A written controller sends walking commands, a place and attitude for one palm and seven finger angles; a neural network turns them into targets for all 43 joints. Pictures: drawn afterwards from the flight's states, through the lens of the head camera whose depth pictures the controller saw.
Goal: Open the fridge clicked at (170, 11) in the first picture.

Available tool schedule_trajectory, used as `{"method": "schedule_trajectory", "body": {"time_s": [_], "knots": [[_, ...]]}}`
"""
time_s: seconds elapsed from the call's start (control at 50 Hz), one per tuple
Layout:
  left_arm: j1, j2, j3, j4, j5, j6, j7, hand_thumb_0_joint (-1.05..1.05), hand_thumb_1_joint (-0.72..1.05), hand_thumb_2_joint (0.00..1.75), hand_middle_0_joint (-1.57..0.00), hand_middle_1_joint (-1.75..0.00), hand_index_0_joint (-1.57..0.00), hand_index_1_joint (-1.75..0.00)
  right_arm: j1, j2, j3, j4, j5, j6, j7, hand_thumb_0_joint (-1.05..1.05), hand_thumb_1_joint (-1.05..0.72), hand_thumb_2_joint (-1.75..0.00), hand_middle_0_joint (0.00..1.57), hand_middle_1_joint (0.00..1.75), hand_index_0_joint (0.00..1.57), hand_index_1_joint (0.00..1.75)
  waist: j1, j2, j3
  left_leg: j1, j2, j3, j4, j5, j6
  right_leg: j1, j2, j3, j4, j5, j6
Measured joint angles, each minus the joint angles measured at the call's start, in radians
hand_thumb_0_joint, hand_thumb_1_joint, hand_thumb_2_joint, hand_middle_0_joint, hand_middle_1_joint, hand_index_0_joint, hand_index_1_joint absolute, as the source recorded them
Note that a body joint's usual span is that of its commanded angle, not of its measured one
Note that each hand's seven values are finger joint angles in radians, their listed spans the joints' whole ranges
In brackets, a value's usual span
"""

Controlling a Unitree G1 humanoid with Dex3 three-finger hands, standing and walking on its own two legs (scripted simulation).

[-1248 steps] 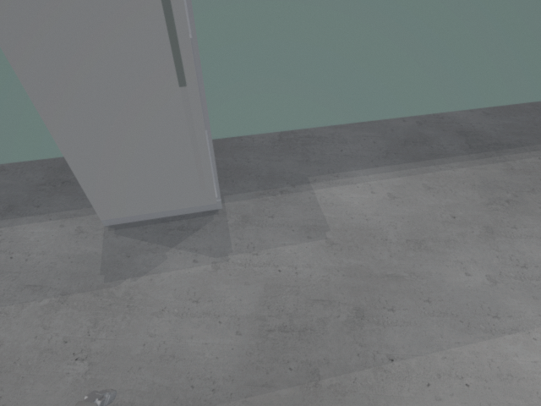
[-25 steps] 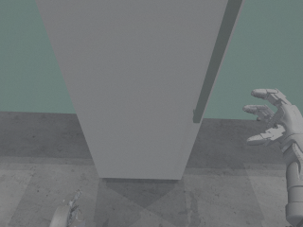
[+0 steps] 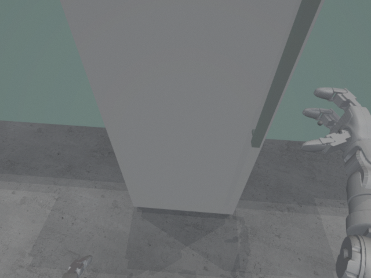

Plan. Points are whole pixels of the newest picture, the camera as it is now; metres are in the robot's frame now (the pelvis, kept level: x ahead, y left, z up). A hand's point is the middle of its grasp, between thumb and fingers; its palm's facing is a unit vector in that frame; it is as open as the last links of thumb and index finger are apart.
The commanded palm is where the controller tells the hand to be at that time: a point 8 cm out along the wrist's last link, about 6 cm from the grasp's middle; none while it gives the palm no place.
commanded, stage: move the hooked fingers beside the handle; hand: right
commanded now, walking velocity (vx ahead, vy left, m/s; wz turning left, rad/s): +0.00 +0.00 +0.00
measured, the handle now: (276, 78) +0.53 -0.15 +0.18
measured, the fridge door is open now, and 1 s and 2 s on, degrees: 0 0 0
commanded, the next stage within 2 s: none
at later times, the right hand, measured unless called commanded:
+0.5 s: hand (305, 106) +0.48 -0.22 +0.15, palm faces -0.01 +1.00 -0.01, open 14.0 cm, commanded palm +0.45 -0.27 +0.15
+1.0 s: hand (304, 109) +0.47 -0.21 +0.15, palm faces +0.02 +1.00 -0.01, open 14.0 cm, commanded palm +0.45 -0.26 +0.15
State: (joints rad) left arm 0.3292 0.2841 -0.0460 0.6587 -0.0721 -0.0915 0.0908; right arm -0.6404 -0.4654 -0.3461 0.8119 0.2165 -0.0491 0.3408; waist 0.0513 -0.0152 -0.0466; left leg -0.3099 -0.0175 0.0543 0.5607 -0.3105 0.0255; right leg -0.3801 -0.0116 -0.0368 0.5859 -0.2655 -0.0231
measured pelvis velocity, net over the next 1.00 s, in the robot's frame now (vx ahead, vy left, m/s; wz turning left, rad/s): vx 0.00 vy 0.00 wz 0.00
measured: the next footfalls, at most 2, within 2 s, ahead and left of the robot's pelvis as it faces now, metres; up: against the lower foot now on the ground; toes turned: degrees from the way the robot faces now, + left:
none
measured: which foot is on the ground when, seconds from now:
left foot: down 0.00-1.00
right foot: down 0.00-1.00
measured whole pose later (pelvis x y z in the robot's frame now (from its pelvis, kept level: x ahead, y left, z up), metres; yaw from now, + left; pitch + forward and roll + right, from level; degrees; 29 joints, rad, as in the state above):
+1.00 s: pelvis +0.00 +0.00 -0.01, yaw +0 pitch +8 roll +1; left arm 0.33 0.28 -0.04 0.64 -0.05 -0.04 0.07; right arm -0.86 -0.50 -0.33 1.06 0.15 -0.17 0.28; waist 0.09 -0.01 -0.06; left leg -0.44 -0.02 0.06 0.63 -0.34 0.02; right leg -0.52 -0.02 -0.03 0.67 -0.30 -0.03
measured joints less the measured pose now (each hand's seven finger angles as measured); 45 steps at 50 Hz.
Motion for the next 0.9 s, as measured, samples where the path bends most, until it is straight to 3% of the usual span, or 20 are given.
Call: {"method": "schedule_trajectory", "body": {"time_s": [0.2,0.42,0.6,0.7,0.8,0.9], "knots": [[0.028,0.011,0.011,0.026,0.004,0.014,-0.004,0.01,0.91,0.9,-0.21,-0.3,-0.2,-0.3,-0.146,-0.029,0.032,0.162,-0.017,-0.059,0.004,-0.01,0.5,-0.3,0.3,1.2,0.29,1.2,0.017,-0.005,0.006,-0.053,0.001,0.007,0.021,-0.005,-0.004,-0.062,0.001,0.007,0.034,-0.01,-0.004],[0.063,0.007,0.015,0.013,0.022,0.04,-0.024,0.01,0.91,0.9,-0.21,-0.3,-0.2,-0.3,-0.229,-0.061,-0.027,0.28,-0.068,-0.118,-0.032,-0.01,0.5,-0.3,0.3,1.2,0.3,1.2,0.061,0.002,-0.016,-0.122,-0.005,-0.018,0.05,-0.014,-0.008,-0.121,-0.008,-0.017,0.061,-0.028,-0.008],[0.102,0.002,0.025,0.009,0.017,0.073,-0.033,0.01,0.91,0.9,-0.21,-0.3,-0.2,-0.3,-0.126,-0.03,-0.021,0.182,-0.039,-0.113,-0.012,-0.01,0.5,-0.3,0.3,1.2,0.29,1.2,0.04,-0.008,-0.032,-0.105,-0.007,-0.026,0.045,-0.024,-0.012,-0.105,-0.01,-0.024,0.065,-0.046,-0.011],[0.08,-0.003,0.028,0.004,0.016,0.072,-0.034,0.01,0.91,0.9,-0.21,-0.3,-0.2,-0.3,-0.102,-0.003,0.0,0.123,-0.038,-0.101,-0.034,-0.01,0.5,-0.3,0.3,1.2,0.29,1.2,0.031,-0.01,-0.033,-0.09,-0.006,-0.018,0.041,-0.027,-0.011,-0.096,-0.008,-0.015,0.067,-0.048,-0.01],[0.041,-0.004,0.022,-0.001,0.015,0.069,-0.034,0.01,0.91,0.9,-0.21,-0.3,-0.2,-0.3,-0.133,0.018,0.025,0.145,-0.036,-0.084,-0.047,-0.01,0.5,-0.3,0.3,1.2,0.3,1.2,0.023,-0.012,-0.032,-0.085,-0.001,-0.007,0.046,-0.029,-0.01,-0.094,-0.003,-0.006,0.07,-0.045,-0.01],[0.006,-0.005,0.009,-0.02,0.015,0.066,-0.028,0.01,0.91,0.9,-0.21,-0.3,-0.2,-0.3,-0.19,-0.005,0.018,0.234,-0.057,-0.074,-0.057,-0.01,0.5,-0.3,0.3,1.2,0.3,1.2,0.032,-0.003,-0.022,-0.104,-0.001,-0.001,0.058,-0.028,-0.007,-0.112,-0.003,0.001,0.076,-0.038,-0.007]]}}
